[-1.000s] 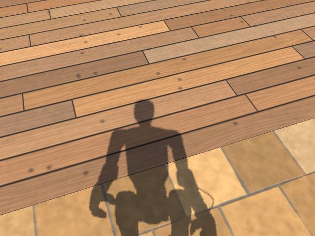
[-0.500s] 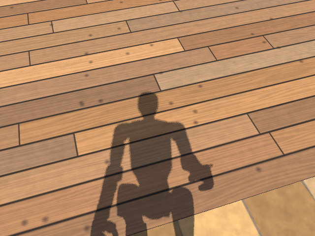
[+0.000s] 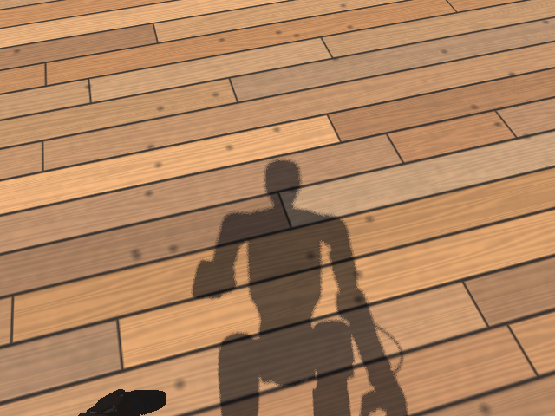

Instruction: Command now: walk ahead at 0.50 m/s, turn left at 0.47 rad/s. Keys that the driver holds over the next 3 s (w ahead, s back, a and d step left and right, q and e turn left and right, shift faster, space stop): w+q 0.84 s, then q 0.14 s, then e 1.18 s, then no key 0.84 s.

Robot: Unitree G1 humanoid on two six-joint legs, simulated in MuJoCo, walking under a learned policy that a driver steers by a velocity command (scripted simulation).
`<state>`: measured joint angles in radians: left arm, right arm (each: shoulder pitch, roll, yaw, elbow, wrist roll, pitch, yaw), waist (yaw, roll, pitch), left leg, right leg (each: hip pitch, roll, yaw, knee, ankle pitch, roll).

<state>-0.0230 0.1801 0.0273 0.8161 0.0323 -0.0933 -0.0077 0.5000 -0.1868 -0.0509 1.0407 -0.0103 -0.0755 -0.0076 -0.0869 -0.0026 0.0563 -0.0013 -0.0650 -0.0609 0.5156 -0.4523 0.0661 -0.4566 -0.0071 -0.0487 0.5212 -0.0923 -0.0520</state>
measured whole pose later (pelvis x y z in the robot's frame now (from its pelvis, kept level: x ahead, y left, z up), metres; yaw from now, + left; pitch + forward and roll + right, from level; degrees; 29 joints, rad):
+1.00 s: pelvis +0.48 +0.13 +0.01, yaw +35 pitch +2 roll +0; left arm 0.02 0.25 0.03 0.71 0.03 -0.03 -0.02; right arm 0.45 -0.27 -0.07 0.86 -0.01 -0.03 -0.01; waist -0.09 -0.04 0.06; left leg -0.01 -0.15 -0.17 0.34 -0.34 0.12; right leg -0.62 -0.03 0.02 0.66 -0.06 0.02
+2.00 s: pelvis +0.55 +0.15 +0.01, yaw +8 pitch +0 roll +0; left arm 0.16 0.28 0.05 0.69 0.01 0.05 -0.03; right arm 0.23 -0.31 -0.06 0.76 -0.02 0.03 -0.02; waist -0.02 0.05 0.06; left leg -0.33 0.08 0.11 0.77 -0.47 -0.02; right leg -0.25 0.05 -0.03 0.56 -0.31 -0.07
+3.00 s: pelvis +0.55 +0.15 +0.02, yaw -3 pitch -2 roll +0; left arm 0.23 0.24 0.00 1.00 0.01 0.01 0.03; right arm 0.21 -0.25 -0.01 0.96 -0.01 0.01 -0.02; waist 0.00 0.00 0.04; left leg -0.16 -0.02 -0.01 0.39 -0.20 0.01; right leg -0.11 0.04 0.07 0.39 -0.24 -0.02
